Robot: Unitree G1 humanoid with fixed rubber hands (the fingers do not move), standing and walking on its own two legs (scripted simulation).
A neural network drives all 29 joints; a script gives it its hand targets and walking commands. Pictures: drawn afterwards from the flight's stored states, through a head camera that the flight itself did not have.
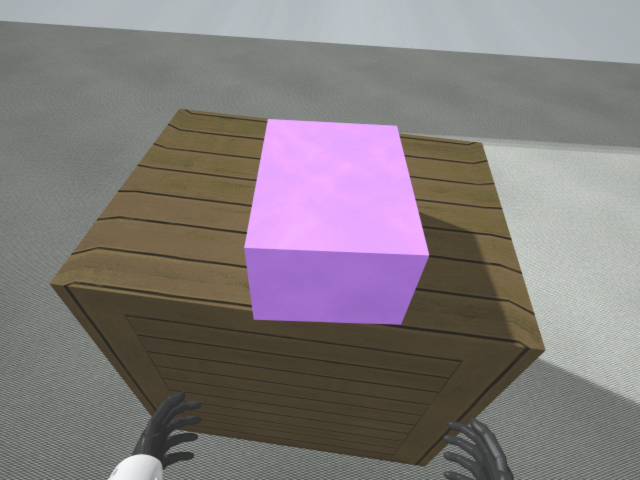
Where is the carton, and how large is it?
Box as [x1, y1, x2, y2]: [244, 119, 428, 324]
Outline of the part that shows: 268,119 244,246 254,319 400,324 427,259 428,252 396,126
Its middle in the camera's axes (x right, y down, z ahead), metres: +0.02 -0.05 +0.65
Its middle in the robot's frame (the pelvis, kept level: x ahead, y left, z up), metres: +0.51 +0.01 +0.03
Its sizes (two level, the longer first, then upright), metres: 0.313 0.235 0.170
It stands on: a pedestal, 0.73 m high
